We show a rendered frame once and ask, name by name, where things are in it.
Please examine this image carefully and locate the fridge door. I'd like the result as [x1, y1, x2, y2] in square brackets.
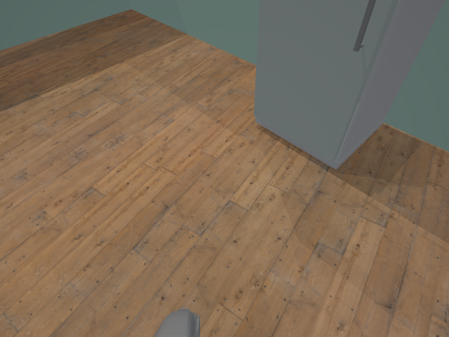
[254, 0, 398, 161]

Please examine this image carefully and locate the left robot thigh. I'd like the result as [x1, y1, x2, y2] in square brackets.
[154, 310, 200, 337]

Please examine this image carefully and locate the handle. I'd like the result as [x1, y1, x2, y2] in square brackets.
[353, 0, 376, 52]

